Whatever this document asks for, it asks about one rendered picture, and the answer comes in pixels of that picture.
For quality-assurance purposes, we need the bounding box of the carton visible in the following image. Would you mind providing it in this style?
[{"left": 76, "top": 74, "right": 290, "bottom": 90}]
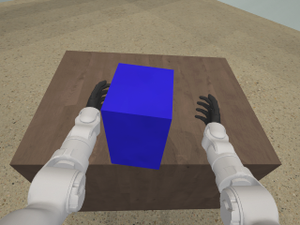
[{"left": 100, "top": 63, "right": 174, "bottom": 170}]

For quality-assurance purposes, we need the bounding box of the right robot forearm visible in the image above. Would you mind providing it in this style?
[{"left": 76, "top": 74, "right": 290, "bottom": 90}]
[{"left": 202, "top": 122, "right": 279, "bottom": 221}]

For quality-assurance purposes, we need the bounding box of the robot left upper arm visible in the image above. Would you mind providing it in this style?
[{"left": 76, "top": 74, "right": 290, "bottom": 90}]
[{"left": 0, "top": 166, "right": 86, "bottom": 225}]

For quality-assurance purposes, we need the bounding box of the robot right upper arm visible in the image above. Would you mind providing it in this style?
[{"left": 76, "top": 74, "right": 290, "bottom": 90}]
[{"left": 219, "top": 186, "right": 281, "bottom": 225}]

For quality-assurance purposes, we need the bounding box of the left robot hand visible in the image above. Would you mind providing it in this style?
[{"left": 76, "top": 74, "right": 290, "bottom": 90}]
[{"left": 85, "top": 80, "right": 111, "bottom": 111}]

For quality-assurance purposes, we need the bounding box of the left robot forearm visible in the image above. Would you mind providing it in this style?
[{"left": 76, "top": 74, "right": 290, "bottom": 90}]
[{"left": 27, "top": 107, "right": 100, "bottom": 204}]

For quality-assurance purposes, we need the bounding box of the pedestal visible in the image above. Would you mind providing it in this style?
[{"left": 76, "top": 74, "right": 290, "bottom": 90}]
[{"left": 9, "top": 51, "right": 282, "bottom": 212}]

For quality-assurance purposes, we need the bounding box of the right robot hand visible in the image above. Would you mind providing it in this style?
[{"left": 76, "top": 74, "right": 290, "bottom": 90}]
[{"left": 195, "top": 94, "right": 221, "bottom": 126}]

